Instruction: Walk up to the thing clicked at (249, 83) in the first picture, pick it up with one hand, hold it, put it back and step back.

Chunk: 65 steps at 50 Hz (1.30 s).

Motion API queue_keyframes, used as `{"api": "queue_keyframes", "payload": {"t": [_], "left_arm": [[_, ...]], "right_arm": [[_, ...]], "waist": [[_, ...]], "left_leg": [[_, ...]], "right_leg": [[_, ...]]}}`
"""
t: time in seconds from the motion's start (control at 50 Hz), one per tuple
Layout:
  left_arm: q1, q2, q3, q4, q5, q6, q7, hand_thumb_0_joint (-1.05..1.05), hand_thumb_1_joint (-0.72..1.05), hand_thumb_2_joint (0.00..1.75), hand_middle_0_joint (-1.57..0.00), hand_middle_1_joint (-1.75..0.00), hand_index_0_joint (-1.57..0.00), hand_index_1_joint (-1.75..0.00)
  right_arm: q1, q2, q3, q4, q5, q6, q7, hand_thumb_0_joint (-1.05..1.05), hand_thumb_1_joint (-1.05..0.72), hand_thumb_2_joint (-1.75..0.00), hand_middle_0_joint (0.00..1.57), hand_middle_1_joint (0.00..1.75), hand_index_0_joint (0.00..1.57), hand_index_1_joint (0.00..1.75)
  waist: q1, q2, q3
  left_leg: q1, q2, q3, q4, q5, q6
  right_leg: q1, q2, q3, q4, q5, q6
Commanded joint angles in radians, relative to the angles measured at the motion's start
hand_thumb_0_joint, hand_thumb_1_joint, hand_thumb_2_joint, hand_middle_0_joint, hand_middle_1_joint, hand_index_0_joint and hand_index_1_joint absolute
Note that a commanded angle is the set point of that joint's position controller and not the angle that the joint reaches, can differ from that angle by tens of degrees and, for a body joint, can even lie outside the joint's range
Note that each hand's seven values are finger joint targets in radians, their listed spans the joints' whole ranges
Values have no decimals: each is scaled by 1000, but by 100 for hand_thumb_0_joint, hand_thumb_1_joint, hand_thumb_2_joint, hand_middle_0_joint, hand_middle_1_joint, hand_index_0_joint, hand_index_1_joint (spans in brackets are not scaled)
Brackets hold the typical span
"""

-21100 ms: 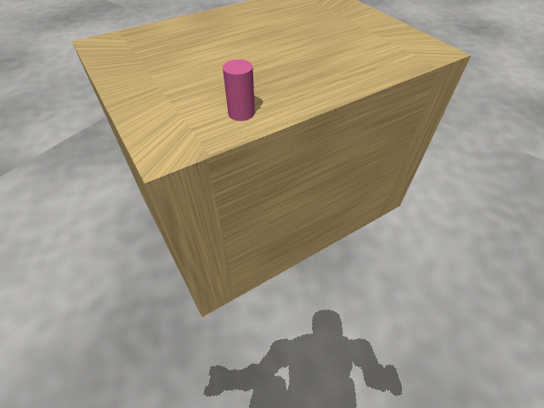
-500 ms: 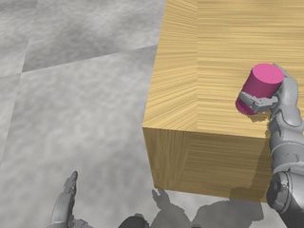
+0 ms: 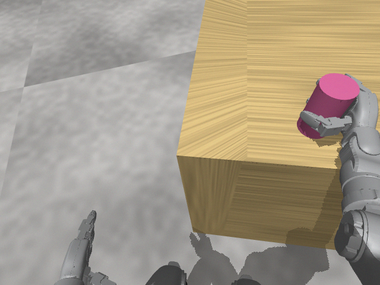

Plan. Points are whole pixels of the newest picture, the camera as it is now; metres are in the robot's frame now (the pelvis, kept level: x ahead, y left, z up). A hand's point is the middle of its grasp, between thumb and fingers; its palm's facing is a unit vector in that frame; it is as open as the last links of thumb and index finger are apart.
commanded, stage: open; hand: right
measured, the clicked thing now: (324, 108) +0.47 -0.21 +0.09
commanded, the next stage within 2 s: withdraw in 0.36 s
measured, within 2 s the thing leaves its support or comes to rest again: neither
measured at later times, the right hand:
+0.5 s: hand (323, 109) +0.47 -0.21 +0.09, palm faces +0.13 +0.99 +0.02, open 12.8 cm
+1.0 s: hand out of the picture +0.47 -0.28 +0.21, palm faces +0.18 +0.98 -0.10, open 17.2 cm
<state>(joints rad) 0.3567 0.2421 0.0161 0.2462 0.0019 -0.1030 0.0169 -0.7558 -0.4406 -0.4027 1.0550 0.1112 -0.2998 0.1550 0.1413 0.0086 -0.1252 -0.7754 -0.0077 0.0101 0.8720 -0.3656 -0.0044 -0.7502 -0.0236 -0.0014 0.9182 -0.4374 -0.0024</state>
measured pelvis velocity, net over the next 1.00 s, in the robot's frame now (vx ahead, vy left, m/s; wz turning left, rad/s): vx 0.02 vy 0.00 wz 0.00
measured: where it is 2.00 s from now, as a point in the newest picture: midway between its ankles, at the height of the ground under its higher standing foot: outside the picture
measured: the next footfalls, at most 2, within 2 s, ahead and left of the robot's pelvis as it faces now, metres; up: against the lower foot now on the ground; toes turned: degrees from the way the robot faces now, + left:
none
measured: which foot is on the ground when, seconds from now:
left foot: down 0.00-1.00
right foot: down 0.00-1.00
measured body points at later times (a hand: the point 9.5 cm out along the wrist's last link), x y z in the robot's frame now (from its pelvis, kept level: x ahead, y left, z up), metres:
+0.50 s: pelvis +0.00 +0.00 +0.00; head +0.08 -0.01 +0.44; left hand +0.15 +0.27 -0.03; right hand +0.46 -0.26 +0.09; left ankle +0.03 +0.12 -0.69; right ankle +0.00 -0.12 -0.69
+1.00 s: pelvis +0.02 +0.00 +0.02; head +0.05 +0.00 +0.47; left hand +0.16 +0.25 -0.04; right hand +0.46 -0.33 +0.22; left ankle +0.03 +0.12 -0.69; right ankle +0.00 -0.12 -0.69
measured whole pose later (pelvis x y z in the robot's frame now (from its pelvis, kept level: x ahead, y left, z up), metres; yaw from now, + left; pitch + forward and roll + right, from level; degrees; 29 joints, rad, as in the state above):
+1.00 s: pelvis +0.02 +0.00 +0.02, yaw +0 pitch +11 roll +1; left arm 0.34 0.25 -0.01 0.36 -0.04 -0.09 0.06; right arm -0.85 -0.64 -0.41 1.04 0.09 -0.09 0.26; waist 0.09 -0.02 -0.13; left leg -0.58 -0.01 0.01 0.73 -0.33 -0.01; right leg -0.56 -0.02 -0.01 0.76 -0.40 0.00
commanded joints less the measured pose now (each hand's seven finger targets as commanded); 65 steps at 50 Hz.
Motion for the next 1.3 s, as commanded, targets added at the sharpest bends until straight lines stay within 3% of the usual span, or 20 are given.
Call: {"api": "queue_keyframes", "payload": {"t": [0.0, 0.04, 0.08, 0.22, 0.48, 0.54, 0.58, 0.62, 0.66, 0.74, 0.8, 0.92, 0.94, 0.98, 1.0, 1.08, 1.16, 1.2, 1.26, 1.28], "left_arm": [[17, 144, 84, -181, -3, -53, 19, 0, -53, 4, -5, -5, -5, -4], [13, 150, 88, -176, 0, -53, 19, 0, -54, 5, -5, -5, -5, -4], [-6, 132, 71, -201, -2, -53, 19, 0, -54, 4, -5, -4, -5, -4], [4, 147, 86, -196, -2, -50, 23, 0, -55, 5, -5, -5, -5, -5], [23, 144, 94, -176, -2, -42, 22, 0, -51, 2, -5, -6, -7, -4], [-31, 169, 104, -261, -5, -49, 29, 0, -51, 2, -5, -6, -7, -4], [32, 178, 127, -215, -10, -40, 32, 0, -50, 1, -5, -6, -7, -3], [25, 148, 82, -198, -13, -38, 30, 0, -52, 3, -5, -6, -6, -4], [7, 164, 95, -186, -15, -34, 36, 0, -52, 3, -5, -5, -6, -4], [-31, 129, 44, -127, -28, -37, 39, 0, -52, 3, -5, -5, -6, -4], [-31, 148, 50, -80, -35, -40, 45, 0, -53, 3, -5, -5, -6, -4], [-75, 177, 55, -78, -50, -69, 69, 0, -58, 7, -7, -7, -5, -8], [-93, 162, 55, -107, -47, -57, 63, 0, -56, 6, -6, -6, -5, -7], [6, 174, 88, -23, -51, -38, 54, 0, -55, 5, -6, -5, -5, -6], [-17, 170, 76, -76, -53, -42, 46, 0, -55, 4, -6, -5, -5, -6], [15, 142, 53, -60, -54, -30, 26, 0, -54, 4, -5, -5, -5, -5], [5, 159, 71, -51, -56, -22, 13, 0, -54, 5, -5, -4, -5, -4], [3, 194, 115, -18, -53, -18, 13, 0, -54, 6, -4, -4, -5, -3], [-37, 154, 98, 41, -53, -19, 7, 0, -55, 7, -5, -4, -4, -4], [-75, 191, 125, -9, -54, -25, 9, 0, -55, 7, -5, -4, -4, -5]], "right_arm": [[-447, -237, -16, -222, 11, -62, 1, 0, 26, -69, 104, 92, 106, 92], [-396, -211, -10, -164, 19, -54, 4, 0, 29, -68, 104, 92, 106, 92], [-471, -248, -18, -267, 15, -65, 3, 0, 31, -59, 95, 82, 97, 82], [-432, -240, -30, -225, 18, -53, 7, 0, 38, -41, 78, 62, 78, 62], [-414, -251, -39, -215, 15, -55, 1, 0, 47, -25, 37, 33, 38, 33], [-509, -317, -56, -325, 11, -67, -4, 0, 46, -25, 30, 30, 30, 30], [-488, -338, -64, -330, 12, -54, -1, 0, 45, -25, 27, 28, 28, 28], [-488, -349, -69, -344, 18, -37, 3, 0, 48, -20, 22, 23, 22, 23], [-477, -418, -110, -323, 13, -19, 2, 0, 50, -17, 20, 20, 20, 20], [-518, -412, -86, -326, 23, 26, 30, 0, 53, -11, 15, 14, 15, 14], [-491, -449, -91, -252, 23, 76, 60, 0, 56, -5, 9, 8, 9, 8], [-521, -414, -36, -208, 55, 173, 154, 0, 53, -4, 5, 5, 6, 5], [-466, -564, -20, -180, -72, 173, 95, 0, 55, -3, 5, 5, 6, 5], [-425, -455, 22, -112, -59, 189, 45, 0, 58, -2, 5, 5, 6, 5], [-397, -459, 29, -100, -75, 194, 33, 0, 57, -2, 5, 5, 6, 5], [-482, -634, -47, -267, -120, 178, -31, 0, 61, -2, 5, 5, 6, 5], [-428, -649, -80, -331, -128, 172, -85, 0, 60, -4, 6, 5, 6, 5], [-387, -637, -86, -389, -125, 175, -106, 0, 61, -4, 6, 5, 6, 5], [-281, -540, -53, -461, -113, 181, -129, 0, 60, -4, 6, 5, 6, 5], [-198, -513, -55, -428, -112, 187, -137, 0, 61, -4, 6, 5, 6, 5]], "waist": [[6, -95, -415], [10, -63, -339], [-8, -110, -414], [-1, -109, -432], [7, -88, -368], [1, -119, -473], [-8, -139, -471], [-22, -163, -470], [-37, -164, -467], [-52, -181, -435], [-53, -140, -386], [-33, -48, -357], [-97, -8, -302], [-57, 1, -188], [-60, 19, -184], [-100, -65, -315], [-117, -152, -374], [-122, -188, -377], [-141, -219, -330], [-138, -176, -345]], "left_leg": [[194, -13, -5, -83, 275, 14], [182, -14, 4, -88, 235, 14], [204, -10, -7, -86, 238, 15], [203, -15, 3, -63, 307, 18], [213, -9, -9, -83, 269, 12], [246, -10, -7, -89, 269, 14], [266, -10, -5, -92, 292, 13], [284, -11, -2, -97, 332, 15], [305, -10, 2, -104, 357, 19], [321, -12, 5, -136, 345, 21], [333, -13, 9, -165, 337, 19], [352, -10, 12, -213, 356, 9], [385, 1, 10, -244, 319, 4], [367, 6, 6, -277, 264, 1], [364, 3, 12, -285, 248, -1], [456, 14, 2, -273, 378, 5], [494, 11, 5, -273, 473, 23], [485, 8, 9, -286, 474, 31], [464, -6, 25, -300, 444, 39], [476, -9, 29, -300, 460, 40]], "right_leg": [[244, 11, 17, -101, 293, -11], [188, 12, 21, -112, 245, -12], [219, 12, 16, -110, 249, -11], [248, 10, 21, -93, 354, -5], [184, 18, 9, -94, 262, -17], [259, 15, 14, -104, 277, -12], [273, 18, 12, -113, 296, -10], [295, 19, 11, -121, 352, -7], [305, 19, 12, -130, 397, -1], [343, 11, 13, -169, 419, 4], [348, 8, 13, -199, 417, 3], [399, 8, 14, -228, 416, -14], [364, 13, -3, -259, 374, -11], [336, 21, -13, -296, 280, -19], [342, 16, -13, -308, 271, -19], [406, 29, -31, -307, 400, -12], [484, 25, -30, -307, 541, 4], [522, 20, -23, -310, 580, 7], [549, 1, -10, -320, 635, 18], [563, -5, -6, -320, 670, 20]]}}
